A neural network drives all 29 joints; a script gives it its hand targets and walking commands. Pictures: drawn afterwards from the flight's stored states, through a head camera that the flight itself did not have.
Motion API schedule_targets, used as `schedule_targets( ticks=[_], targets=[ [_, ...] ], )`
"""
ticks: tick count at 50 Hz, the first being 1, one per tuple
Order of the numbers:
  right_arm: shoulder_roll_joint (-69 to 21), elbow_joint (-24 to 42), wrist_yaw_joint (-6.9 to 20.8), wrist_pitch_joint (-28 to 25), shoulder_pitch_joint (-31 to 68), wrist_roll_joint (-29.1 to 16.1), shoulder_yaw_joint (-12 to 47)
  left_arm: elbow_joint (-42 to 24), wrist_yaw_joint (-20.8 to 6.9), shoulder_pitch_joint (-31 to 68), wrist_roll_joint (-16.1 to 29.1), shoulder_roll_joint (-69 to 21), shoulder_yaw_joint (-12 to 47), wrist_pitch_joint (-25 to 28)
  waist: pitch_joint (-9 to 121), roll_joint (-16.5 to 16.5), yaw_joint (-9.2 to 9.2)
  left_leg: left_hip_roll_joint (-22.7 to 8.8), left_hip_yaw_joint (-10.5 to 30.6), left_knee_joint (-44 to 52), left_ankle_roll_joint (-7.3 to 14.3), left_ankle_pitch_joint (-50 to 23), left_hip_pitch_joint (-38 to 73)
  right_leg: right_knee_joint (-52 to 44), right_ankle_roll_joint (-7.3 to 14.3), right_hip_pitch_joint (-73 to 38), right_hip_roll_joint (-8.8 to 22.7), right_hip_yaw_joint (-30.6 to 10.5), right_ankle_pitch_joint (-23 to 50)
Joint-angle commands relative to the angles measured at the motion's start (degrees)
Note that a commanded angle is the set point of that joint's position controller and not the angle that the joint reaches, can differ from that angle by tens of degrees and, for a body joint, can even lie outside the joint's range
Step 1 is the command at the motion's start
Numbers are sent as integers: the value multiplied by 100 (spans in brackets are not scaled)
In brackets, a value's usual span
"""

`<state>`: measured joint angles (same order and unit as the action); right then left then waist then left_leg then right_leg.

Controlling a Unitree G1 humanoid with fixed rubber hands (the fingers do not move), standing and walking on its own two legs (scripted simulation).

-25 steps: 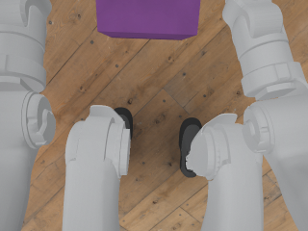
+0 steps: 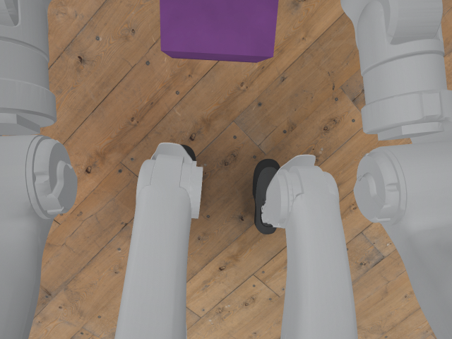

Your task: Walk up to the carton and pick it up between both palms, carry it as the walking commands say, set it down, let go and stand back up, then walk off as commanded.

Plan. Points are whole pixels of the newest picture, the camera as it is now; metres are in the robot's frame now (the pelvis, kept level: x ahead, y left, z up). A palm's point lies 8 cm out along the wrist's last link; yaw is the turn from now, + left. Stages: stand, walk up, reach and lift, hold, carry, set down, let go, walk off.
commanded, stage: set down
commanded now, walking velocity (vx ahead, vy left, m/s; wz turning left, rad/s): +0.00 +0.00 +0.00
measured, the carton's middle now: out of the picture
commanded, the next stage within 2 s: let go in 0.74 s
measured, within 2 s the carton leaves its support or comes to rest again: neither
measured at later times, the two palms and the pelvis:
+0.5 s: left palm out of the picture +0.55 +0.27 +0.01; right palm out of the picture +0.59 -0.10 +0.01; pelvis +0.01 +0.00 +0.14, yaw +1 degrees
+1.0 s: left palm out of the picture +0.49 +0.26 +0.05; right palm out of the picture +0.51 -0.13 +0.06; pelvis +0.04 +0.00 +0.22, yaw +1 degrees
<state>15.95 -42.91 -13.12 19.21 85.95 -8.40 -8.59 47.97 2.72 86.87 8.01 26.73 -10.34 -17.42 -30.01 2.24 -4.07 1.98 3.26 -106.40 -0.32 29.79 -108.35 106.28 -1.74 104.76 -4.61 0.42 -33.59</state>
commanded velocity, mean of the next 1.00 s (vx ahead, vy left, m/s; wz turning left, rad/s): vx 0.00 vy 0.00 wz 0.00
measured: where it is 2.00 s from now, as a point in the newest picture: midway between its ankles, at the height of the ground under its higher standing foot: (222, 202)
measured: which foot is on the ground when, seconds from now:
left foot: down 0.00-1.00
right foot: down 0.00-1.00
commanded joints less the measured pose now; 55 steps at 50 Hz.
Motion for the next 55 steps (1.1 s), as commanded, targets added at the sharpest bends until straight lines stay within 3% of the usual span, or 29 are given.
schedule_targets(
  ticks=[1, 2, 3, 4, 7, 8, 10, 12, 16, 18, 21, 27, 30, 31, 34, 36, 37, 38, 42, 43, 44, 45, 47, 49, 50, 51, 52, 54, 55],
  targets=[
    [756, 1110, -28, -53, 1969, 62, -90, -1198, -11, 1962, 65, 1042, -142, 56, 12043, -423, -131, 226, -351, 1244, 15, -3027, 5823, -1132, 3, -2947, -373, 523, 1501],
    [825, 1338, -42, -47, 2053, 86, -185, -1453, 1, 2074, 66, 1044, -179, 35, 12171, -474, -55, 227, -369, 1298, -5, -3150, 5896, -1249, 8, -3097, -389, 484, 1673],
    [735, 1362, -15, 1, 2098, -5, -21, -1309, -16, 1974, 89, 979, -106, -11, 12185, -375, -138, 239, -355, 1390, 32, -3139, 5959, -1330, -1, -3150, -381, 479, 1661],
    [778, 1311, -23, 16, 1996, 56, -152, -1331, -7, 1961, 45, 1014, -137, -25, 12208, -545, -90, 246, -335, 1457, -8, -3233, 6143, -1396, 16, -3095, -378, 488, 1677],
    [791, 1390, -8, 84, 1914, 136, -170, -1401, -51, 1937, 86, 1010, -181, -87, 12362, -310, -21, 230, -307, 1745, 9, -3216, 6387, -1693, -25, -3400, -363, 481, 1701],
    [774, 1415, 29, 78, 1859, 68, -141, -1398, -52, 1905, 99, 900, -42, -118, 12259, -536, -7, 208, -288, 1875, -24, -3391, 6475, -1779, -19, -3439, -363, 482, 1855],
    [803, 1613, 38, 92, 1825, 54, -130, -1732, -27, 1879, 19, 1023, -171, -114, 12607, -563, -84, 220, -292, 2002, -25, -3685, 6949, -1978, -23, -3543, -374, 443, 1983],
    [784, 1488, 58, 150, 1821, 82, -100, -1439, -65, 1766, 59, 1021, -189, -172, 12468, -390, -57, 221, -245, 2216, 6, -3671, 6941, -2180, -58, -3724, -377, 457, 2000],
    [778, 1236, 60, 183, 1577, 259, -208, -1174, -110, 1668, -7, 957, -187, -184, 12182, -447, 8, 187, -222, 2704, 4, -3669, 7155, -2697, -58, -3941, -351, 374, 2090],
    [729, 1715, 60, 159, 1598, 171, -131, -1695, -131, 1686, 5, 1057, -317, -134, 12730, -497, -110, 198, -267, 2849, 25, -4087, 7677, -2931, -61, -4377, -352, 298, 2430],
    [663, 1591, 71, 197, 1461, 155, -111, -1514, -160, 1604, -57, 1102, -402, -119, 12472, -462, -183, 191, -299, 3301, 74, -4052, 7656, -3325, -85, -4836, -328, 202, 2606],
    [585, 1828, 101, 83, 1413, 367, -275, -1466, -283, 1542, -93, 914, -352, 8, 12335, -339, -62, 134, -239, 4120, 96, -4178, 8249, -4156, -134, -5456, -271, 142, 2905],
    [600, 1524, 135, 23, 1435, 466, -351, -1265, -329, 1606, -216, 837, -467, 92, 11810, -351, -100, 66, -269, 4493, 71, -3892, 8209, -4524, -140, -5511, -231, 77, 2682],
    [407, 844, 202, -10, 1279, 639, -413, -548, -376, 1395, -357, 730, -546, 153, 10820, -319, -138, 51, -274, 4582, 60, -3540, 7696, -4638, -146, -5109, -187, 114, 2384],
    [127, 548, 296, -268, 1051, 774, -416, -109, -481, 1039, -623, 475, -739, 436, 10254, -149, -220, 17, -319, 4785, 67, -3626, 7559, -4877, -178, -5110, -183, 155, 2517],
    [-23, 454, 271, -409, 817, 954, -461, -94, -537, 875, -768, 265, -811, 595, 10080, -55, -139, 30, -379, 4870, 66, -3761, 7256, -5005, -204, -5263, -185, 119, 2805],
    [92, 593, 218, -475, 697, 1050, -645, -416, -512, 832, -891, 268, -890, 682, 10500, -230, -150, 44, -398, 4931, 14, -3961, 7600, -5053, -194, -5426, -215, 82, 2952],
    [-79, 423, 205, -466, 419, 1139, -578, -62, -508, 553, -1053, 379, -1124, 714, 10028, -100, -315, 54, -435, 4952, 30, -3801, 7314, -5187, -208, -5344, -165, 1, 2784],
    [-345, 981, 30, -454, -580, 1412, -683, -461, -704, -477, -1336, 511, -1121, 796, 10474, -141, -331, 89, -547, 5205, 59, -3923, 7394, -5367, -252, -6441, -143, -114, 3369],
    [-306, 1277, 26, -469, -743, 1547, -760, -824, -697, -499, -1315, 424, -967, 779, 10532, -244, -181, 71, -442, 5232, 41, -4098, 7710, -5400, -244, -6330, -156, -61, 3396],
    [-407, 1519, 26, -452, -1160, 1484, -690, -1165, -719, -842, -1318, 497, -946, 775, 10806, -270, -315, 85, -452, 5277, 65, -4368, 8225, -5466, -269, -6489, -171, -52, 3502],
    [-339, 1873, 19, -417, -1428, 1466, -586, -1573, -730, -961, -1237, 513, -750, 715, 11299, -350, -206, 61, -401, 5297, 54, -4461, 8550, -5484, -237, -6873, -167, -77, 3619],
    [-300, 2732, 43, -318, -1992, 1281, -361, -2298, -663, -1653, -1099, 587, -512, 591, 11742, -323, -269, 118, -325, 5422, 76, -4540, 9345, -5577, -237, -7392, -162, -69, 3614],
    [7, 3357, 84, -249, -2230, 966, -243, -3176, -579, -1816, -770, 508, -123, 495, 12189, -434, -11, 94, -148, 5409, 50, -4705, 10052, -5540, -233, -7557, -159, -19, 3687],
    [20, 3820, 82, -321, -2928, 1024, -260, -3501, -524, -2731, -798, 440, -198, 479, 12604, -430, -125, 139, -77, 5377, 32, -5877, 10996, -5533, -242, -7575, -224, 75, 4254],
    [165, 3962, 122, -353, -2875, 906, -283, -3788, -513, -2632, -669, 388, -101, 448, 12074, -551, 31, 75, 24, 5286, 88, -6134, 11075, -5591, -217, -6978, -215, 17, 4206],
    [24, 3890, 190, -381, -3544, 944, -219, -3430, -491, -3432, -830, 424, -217, 422, 11651, -374, -121, 16, 75, 5329, 107, -6162, 11328, -5695, -224, -6660, -202, 51, 3911],
    [-22, 4233, 310, -438, -3994, 747, -53, -3984, -561, -3802, -610, 161, -64, 466, 11326, -435, -14, -39, 118, 5489, 114, -6061, 11295, -5778, -195, -6785, -192, 28, 3854],
    [-121, 4149, 370, -478, -4459, 742, 27, -3860, -586, -4311, -633, 5, -49, 479, 10925, -472, -30, -24, 81, 5623, 56, -5934, 11160, -5892, -157, -6931, -176, 25, 3824]
  ],
)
